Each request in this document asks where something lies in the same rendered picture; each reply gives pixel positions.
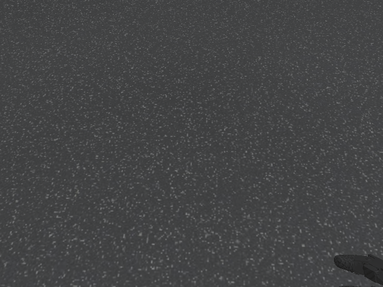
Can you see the right robot hand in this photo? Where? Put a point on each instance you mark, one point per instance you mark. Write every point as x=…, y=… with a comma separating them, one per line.
x=371, y=267

